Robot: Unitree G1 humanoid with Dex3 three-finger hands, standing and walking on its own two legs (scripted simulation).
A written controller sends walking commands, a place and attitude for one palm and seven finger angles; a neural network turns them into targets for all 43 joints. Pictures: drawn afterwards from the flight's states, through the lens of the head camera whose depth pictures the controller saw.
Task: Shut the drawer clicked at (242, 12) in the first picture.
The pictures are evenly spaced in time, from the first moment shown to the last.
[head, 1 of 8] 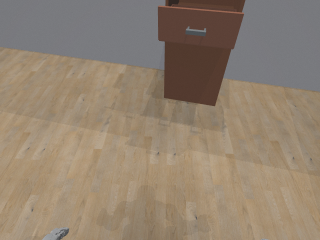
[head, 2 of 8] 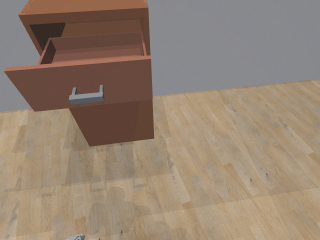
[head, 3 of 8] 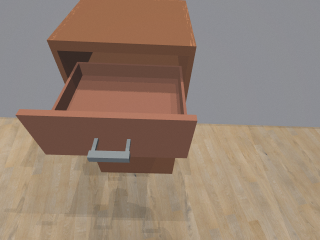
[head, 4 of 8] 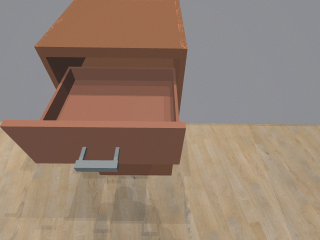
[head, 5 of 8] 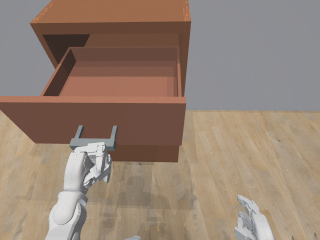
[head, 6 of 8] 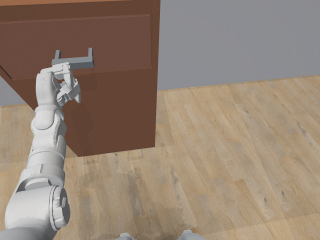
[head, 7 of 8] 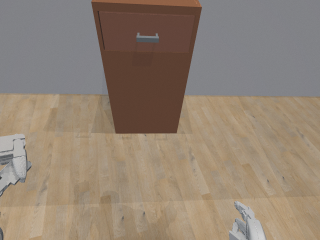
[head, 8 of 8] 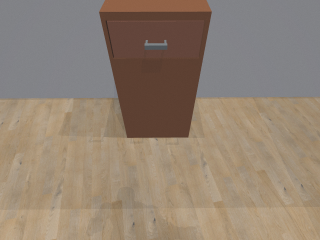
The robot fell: no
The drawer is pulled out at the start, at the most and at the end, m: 0.29 0.29 0.00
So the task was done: yes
